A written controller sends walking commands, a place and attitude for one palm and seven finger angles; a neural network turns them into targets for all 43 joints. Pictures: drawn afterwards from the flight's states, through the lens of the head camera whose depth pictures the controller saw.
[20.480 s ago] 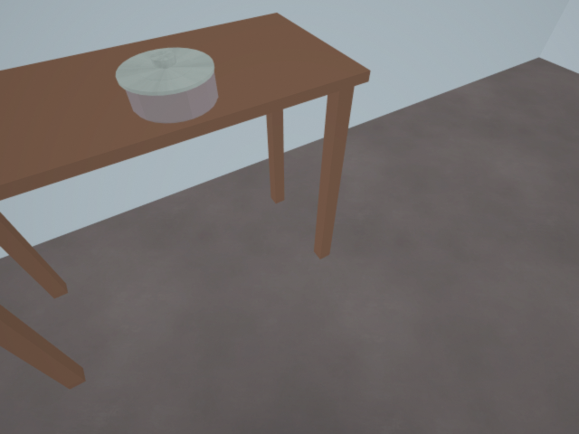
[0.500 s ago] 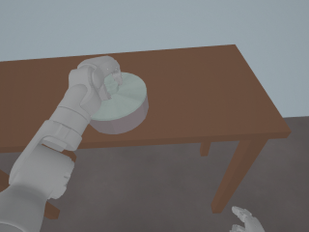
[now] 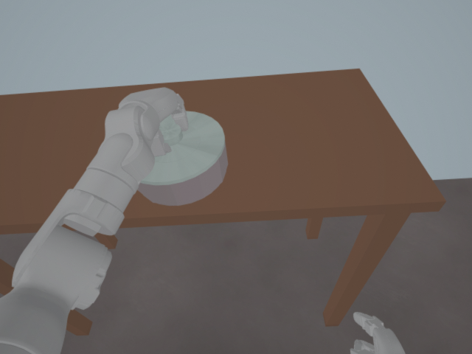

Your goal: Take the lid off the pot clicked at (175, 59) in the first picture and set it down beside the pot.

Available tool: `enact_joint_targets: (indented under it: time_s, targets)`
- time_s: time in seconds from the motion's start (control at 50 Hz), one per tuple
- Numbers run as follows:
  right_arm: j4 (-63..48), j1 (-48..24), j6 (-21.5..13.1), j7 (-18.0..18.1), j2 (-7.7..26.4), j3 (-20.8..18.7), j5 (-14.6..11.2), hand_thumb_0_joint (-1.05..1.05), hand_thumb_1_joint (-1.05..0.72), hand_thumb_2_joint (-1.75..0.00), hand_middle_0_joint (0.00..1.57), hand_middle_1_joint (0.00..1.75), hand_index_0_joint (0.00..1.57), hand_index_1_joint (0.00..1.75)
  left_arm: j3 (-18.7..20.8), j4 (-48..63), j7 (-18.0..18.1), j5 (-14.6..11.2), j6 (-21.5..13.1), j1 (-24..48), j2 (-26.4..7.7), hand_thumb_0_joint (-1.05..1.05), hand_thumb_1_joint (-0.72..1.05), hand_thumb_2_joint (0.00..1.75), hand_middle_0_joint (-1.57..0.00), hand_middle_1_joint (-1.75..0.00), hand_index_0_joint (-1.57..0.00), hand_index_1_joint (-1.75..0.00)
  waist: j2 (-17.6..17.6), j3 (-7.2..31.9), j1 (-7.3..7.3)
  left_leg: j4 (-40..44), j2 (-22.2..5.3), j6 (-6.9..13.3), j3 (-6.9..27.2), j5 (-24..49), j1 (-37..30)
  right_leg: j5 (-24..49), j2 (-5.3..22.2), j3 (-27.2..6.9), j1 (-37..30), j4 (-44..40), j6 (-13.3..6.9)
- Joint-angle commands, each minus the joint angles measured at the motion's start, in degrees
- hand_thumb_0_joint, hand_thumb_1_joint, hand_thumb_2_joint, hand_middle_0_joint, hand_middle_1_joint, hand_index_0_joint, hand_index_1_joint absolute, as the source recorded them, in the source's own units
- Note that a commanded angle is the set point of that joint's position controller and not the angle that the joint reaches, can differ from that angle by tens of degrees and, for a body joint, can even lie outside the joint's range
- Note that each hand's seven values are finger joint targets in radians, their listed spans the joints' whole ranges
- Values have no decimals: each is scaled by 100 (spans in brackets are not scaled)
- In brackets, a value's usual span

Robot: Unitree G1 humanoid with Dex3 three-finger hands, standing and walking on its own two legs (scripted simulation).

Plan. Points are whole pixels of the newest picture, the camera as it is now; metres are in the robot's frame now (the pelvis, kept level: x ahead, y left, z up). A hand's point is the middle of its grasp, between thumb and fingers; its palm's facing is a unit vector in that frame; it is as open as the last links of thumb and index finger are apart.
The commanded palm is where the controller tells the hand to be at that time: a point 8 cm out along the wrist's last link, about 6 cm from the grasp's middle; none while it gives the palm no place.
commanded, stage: lift the lid straight up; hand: left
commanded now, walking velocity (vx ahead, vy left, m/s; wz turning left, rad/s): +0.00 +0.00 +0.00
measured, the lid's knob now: (168, 134) +0.46 +0.13 +0.15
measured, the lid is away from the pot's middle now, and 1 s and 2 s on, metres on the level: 0.00 0.01 0.02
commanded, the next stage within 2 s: move the lid sideways beside the pot in 1.98 s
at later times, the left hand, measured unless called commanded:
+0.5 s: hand (155, 127) +0.43 +0.14 +0.19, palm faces -0.25 -0.11 -0.96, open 8.2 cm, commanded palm +0.41 +0.14 +0.27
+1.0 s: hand (149, 105) +0.43 +0.14 +0.24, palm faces -0.19 -0.10 -0.98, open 8.2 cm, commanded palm +0.41 +0.14 +0.31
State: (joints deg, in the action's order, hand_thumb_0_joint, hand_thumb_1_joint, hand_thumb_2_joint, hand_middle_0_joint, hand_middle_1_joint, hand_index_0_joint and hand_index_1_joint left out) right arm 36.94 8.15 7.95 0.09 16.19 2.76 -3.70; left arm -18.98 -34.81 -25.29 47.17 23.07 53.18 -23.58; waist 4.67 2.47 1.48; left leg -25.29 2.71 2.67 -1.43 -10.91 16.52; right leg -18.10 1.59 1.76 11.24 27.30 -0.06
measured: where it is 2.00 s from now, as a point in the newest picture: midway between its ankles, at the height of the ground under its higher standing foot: outside the picture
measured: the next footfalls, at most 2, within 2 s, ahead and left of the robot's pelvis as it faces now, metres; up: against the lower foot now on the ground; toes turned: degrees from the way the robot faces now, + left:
none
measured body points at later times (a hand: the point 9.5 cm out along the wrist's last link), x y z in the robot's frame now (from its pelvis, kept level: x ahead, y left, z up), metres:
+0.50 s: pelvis +0.00 +0.00 +0.00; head +0.00 -0.04 +0.45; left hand +0.44 +0.14 +0.25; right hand +0.17 -0.23 -0.12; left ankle +0.02 +0.09 -0.74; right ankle -0.04 -0.12 -0.74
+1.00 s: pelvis -0.01 +0.00 +0.00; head +0.00 -0.04 +0.45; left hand +0.44 +0.14 +0.29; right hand +0.17 -0.24 -0.11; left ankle +0.02 +0.09 -0.74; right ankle -0.04 -0.12 -0.74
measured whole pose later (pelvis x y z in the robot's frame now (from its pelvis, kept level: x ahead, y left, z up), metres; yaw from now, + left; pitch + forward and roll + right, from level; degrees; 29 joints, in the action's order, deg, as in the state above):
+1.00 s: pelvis -0.01 +0.00 +0.00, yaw +0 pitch +1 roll +1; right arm 37.9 7.5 4.9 0.2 16.4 2.8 -3.6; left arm -19.0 -33.7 -29.7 46.6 23.5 60.9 -26.3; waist 5.0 1.9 0.7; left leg -23.4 3.1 2.8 -1.1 -9.5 15.2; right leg -17.2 1.9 1.9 10.2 26.1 0.1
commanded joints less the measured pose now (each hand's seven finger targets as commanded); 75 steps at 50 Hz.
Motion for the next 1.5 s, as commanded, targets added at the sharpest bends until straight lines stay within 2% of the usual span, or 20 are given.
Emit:
enact_joint_targets:
  time_s: [0.0,0.26,0.32,0.38,0.5,0.52,0.66,0.72,0.8,0.98,1.0,1.04,1.1,1.14,1.24,1.3,1.32,1.4,1.42,1.48]
  targets:
    - [-866,-744,-228,4,620,-218,-15,0,-90,-90,20,30,20,30,735,1118,153,31,-50,2638,-1204,0,53,112,-96,-105,-83,-94,-745,1948,-38,-18,138,178,268,1642,-1393,2383,-308,-5,-87,-270,-235]
    - [-755,-813,-418,42,519,-181,-19,0,-90,-90,20,30,20,30,657,1560,143,119,-91,3767,-1327,0,53,112,-96,-105,-84,-94,-496,2240,-3,28,167,166,378,1702,-1733,2272,-334,-27,12,-266,-237]
    - [-749,-770,-495,25,541,-200,15,0,-90,-90,20,30,20,30,969,1815,166,148,-141,3845,-1685,0,53,112,-96,-105,-84,-94,-376,2630,-75,-25,163,161,414,2051,-1909,2516,-321,-61,-192,-213,-249]
    - [-667,-764,-450,5,560,-187,12,0,-90,-90,20,30,20,30,909,1112,116,173,-19,3417,-1544,0,53,112,-96,-105,-84,-94,-730,2130,-89,34,163,156,344,1781,-1565,2398,-322,-37,-81,-264,-227]
    - [-764,-805,-478,-1,561,-221,-8,0,-90,-90,20,30,20,30,614,1559,63,15,-81,3772,-1223,0,53,112,-96,-105,-84,-94,-474,2267,-13,18,158,178,380,1874,-1804,2354,-305,-9,-17,-304,-259]
    - [-747,-806,-503,-1,529,-200,9,0,-90,-90,20,30,20,30,874,1565,68,131,-76,3874,-1556,0,53,112,-96,-105,-84,-94,-553,2415,-84,34,169,169,383,1855,-1804,2372,-316,-44,-133,-278,-246]
    - [-712,-842,-465,21,549,-151,0,0,-90,-90,20,30,20,30,857,1073,-1,167,-21,3872,-1577,0,53,112,-96,-105,-84,-94,-826,2072,-115,136,180,179,303,1590,-1475,2316,-284,-35,-168,-307,-231]
    - [-799,-866,-517,6,540,-168,5,0,-90,-90,20,30,20,30,971,1539,-17,169,-89,4162,-1761,0,53,112,-96,-105,-84,-94,-582,2484,-135,105,180,175,333,1780,-1686,2401,-269,-76,-319,-273,-239]
    - [-736,-775,-484,12,613,-203,-8,0,-90,-90,20,30,20,30,915,996,-69,95,1,3753,-1632,0,53,112,-96,-105,-84,-94,-744,2044,-83,101,164,191,293,1640,-1492,2328,-273,-40,-173,-359,-243]
    - [-728,-858,-560,37,552,-141,-32,0,-90,-90,20,30,20,30,834,1088,-138,200,10,4466,-1696,0,53,112,-96,-105,-84,-94,-663,2112,-90,163,176,181,326,1557,-1548,2192,-276,-53,-112,-326,-243]
    - [-749,-801,-554,23,576,-183,-35,0,-90,-90,20,30,20,30,607,1107,-159,79,-2,4346,-1386,0,53,112,-96,-105,-84,-94,-610,2058,-20,131,174,187,332,1555,-1596,2158,-276,-6,-38,-363,-258]
    - [-751,-821,-607,34,557,-164,-4,0,-90,-90,20,30,20,30,946,1151,-146,223,-21,4515,-1822,0,53,112,-96,-105,-84,-94,-682,2298,-110,144,173,198,357,1586,-1654,2170,-287,-68,-171,-336,-258]
    - [-712,-745,-569,23,606,-187,-32,0,-90,-90,20,30,20,30,721,908,-195,108,18,4359,-1540,0,53,112,-96,-105,-84,-94,-657,2062,-40,132,160,184,330,1605,-1568,2204,-264,-14,-71,-374,-259]
    - [-808,-860,-637,20,537,-156,-23,0,-90,-90,20,30,20,30,810,1403,-188,209,-51,4852,-1719,0,53,112,-96,-105,-84,-94,-582,2455,-96,152,180,187,363,1724,-1733,2269,-270,-63,-228,-304,-256]
    - [-738,-799,-573,34,571,-138,-20,0,-90,-90,20,30,20,30,874,798,-255,270,47,4719,-1815,0,53,112,-96,-105,-84,-94,-851,1990,-85,228,166,187,289,1388,-1401,2099,-254,-42,-129,-398,-232]
    - [-791,-747,-613,26,588,-182,-38,0,-90,-90,20,30,20,30,719,1019,-251,120,20,4660,-1589,0,53,112,-96,-105,-84,-94,-582,2265,-67,133,153,194,347,1672,-1647,2190,-250,-23,-139,-364,-263]
    - [-808,-777,-639,18,560,-159,-12,0,-90,-90,20,30,20,30,1068,1332,-230,280,-5,4987,-2066,0,53,112,-96,-105,-84,-94,-610,2575,-151,173,158,180,358,1737,-1711,2265,-255,-77,-335,-338,-250]
    - [-827,-754,-628,-12,588,-192,-41,0,-90,-90,20,30,20,30,741,1099,-328,128,72,4570,-1593,0,53,112,-96,-105,-84,-94,-593,2314,-82,69,142,199,338,2076,-1688,2453,-233,-33,-188,-345,-261]
    - [-815,-796,-617,-27,559,-163,-37,0,-90,-90,20,30,20,30,987,1294,-323,257,71,4852,-1936,0,53,112,-96,-105,-84,-94,-668,2308,-137,159,125,170,350,1955,-1647,2341,-258,-27,-222,-355,-250]
    - [-830,-888,-615,-7,547,-133,-62,0,-90,-90,20,30,20,30,707,1248,-364,261,128,5047,-1670,0,53,112,-96,-105,-84,-94,-633,2182,-105,195,138,174,345,1836,-1653,2220,-254,-25,-102,-356,-257]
